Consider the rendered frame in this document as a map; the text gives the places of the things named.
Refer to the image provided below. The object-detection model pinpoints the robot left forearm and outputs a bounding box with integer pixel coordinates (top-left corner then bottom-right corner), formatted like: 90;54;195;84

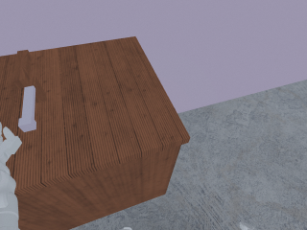
0;162;20;230

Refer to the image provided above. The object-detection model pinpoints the counter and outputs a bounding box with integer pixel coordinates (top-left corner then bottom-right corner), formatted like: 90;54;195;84
0;36;191;230

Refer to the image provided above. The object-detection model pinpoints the left robot hand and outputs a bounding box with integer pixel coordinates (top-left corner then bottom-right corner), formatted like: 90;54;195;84
0;122;22;165

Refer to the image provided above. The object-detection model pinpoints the tap lever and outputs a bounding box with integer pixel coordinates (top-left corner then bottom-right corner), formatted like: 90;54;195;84
18;85;36;132

